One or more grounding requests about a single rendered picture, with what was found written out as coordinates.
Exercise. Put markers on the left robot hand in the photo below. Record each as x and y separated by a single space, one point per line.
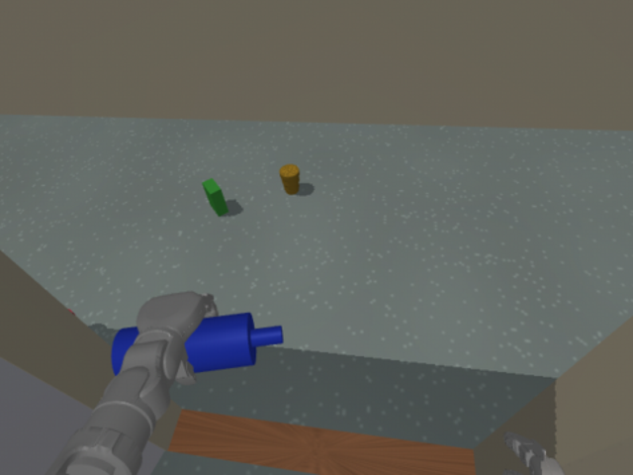
181 312

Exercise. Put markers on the right robot hand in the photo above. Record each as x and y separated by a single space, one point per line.
532 454

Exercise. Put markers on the left robot arm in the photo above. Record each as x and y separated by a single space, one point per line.
114 437

